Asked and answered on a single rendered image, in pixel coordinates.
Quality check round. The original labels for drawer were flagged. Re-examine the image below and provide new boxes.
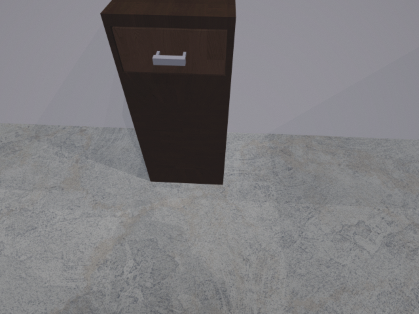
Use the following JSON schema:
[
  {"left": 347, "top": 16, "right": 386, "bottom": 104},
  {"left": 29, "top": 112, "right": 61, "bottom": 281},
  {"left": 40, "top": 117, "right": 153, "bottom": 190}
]
[{"left": 112, "top": 26, "right": 227, "bottom": 75}]

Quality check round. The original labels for handle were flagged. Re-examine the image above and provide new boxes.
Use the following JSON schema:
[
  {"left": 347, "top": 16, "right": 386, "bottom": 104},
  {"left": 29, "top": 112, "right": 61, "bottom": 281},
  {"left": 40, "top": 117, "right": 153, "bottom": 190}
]
[{"left": 153, "top": 51, "right": 187, "bottom": 66}]

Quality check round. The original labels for cabinet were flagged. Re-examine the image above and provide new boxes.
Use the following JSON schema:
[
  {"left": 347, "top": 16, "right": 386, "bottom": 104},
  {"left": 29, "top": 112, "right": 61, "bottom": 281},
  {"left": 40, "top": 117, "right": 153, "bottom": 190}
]
[{"left": 100, "top": 0, "right": 236, "bottom": 185}]

